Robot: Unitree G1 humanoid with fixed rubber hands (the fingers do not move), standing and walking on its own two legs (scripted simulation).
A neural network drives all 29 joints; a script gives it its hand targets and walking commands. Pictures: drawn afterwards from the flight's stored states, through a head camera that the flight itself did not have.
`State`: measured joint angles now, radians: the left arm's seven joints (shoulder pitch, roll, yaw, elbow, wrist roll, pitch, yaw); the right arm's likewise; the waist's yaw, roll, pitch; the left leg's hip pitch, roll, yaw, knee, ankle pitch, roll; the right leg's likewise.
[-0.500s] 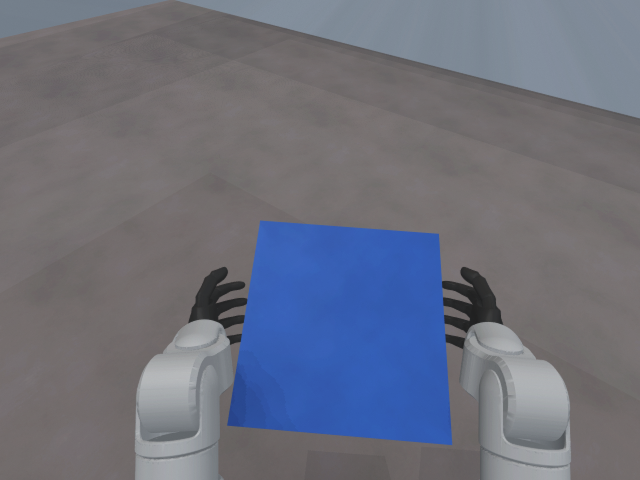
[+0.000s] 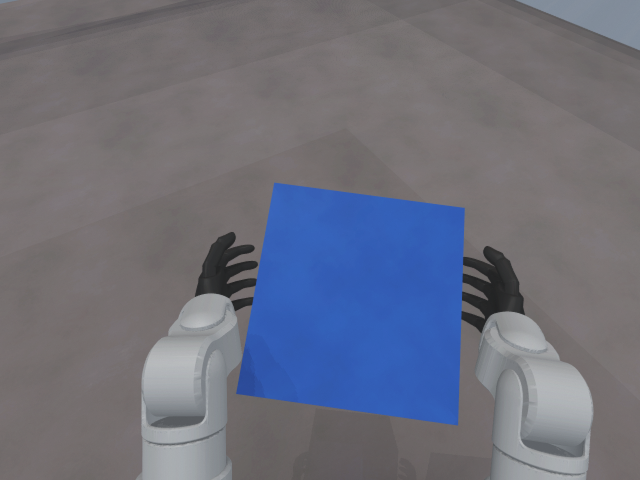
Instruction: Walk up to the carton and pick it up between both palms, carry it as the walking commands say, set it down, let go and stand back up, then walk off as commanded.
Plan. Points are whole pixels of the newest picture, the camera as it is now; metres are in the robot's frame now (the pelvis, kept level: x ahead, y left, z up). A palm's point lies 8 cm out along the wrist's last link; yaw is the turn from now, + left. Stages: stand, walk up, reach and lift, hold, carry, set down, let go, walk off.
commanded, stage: carry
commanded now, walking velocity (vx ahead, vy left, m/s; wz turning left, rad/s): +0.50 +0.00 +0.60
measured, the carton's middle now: (349, 304) +0.34 -0.01 +0.02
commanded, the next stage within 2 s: none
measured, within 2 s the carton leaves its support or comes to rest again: neither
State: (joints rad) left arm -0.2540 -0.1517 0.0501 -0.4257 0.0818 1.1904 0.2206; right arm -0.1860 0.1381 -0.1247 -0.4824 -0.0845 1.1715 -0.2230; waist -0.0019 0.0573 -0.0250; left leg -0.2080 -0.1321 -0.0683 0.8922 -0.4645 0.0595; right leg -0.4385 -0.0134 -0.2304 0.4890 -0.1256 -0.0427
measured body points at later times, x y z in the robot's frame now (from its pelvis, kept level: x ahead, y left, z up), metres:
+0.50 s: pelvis +0.32 +0.12 +0.01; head +0.34 +0.13 +0.45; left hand +0.58 +0.32 +0.08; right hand +0.62 +0.02 +0.08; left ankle +0.33 +0.18 -0.72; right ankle +0.21 -0.06 -0.61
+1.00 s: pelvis +0.59 +0.20 +0.02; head +0.63 +0.23 +0.46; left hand +0.77 +0.48 +0.08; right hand +0.92 +0.21 +0.08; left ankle +0.59 +0.30 -0.71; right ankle +0.69 +0.12 -0.73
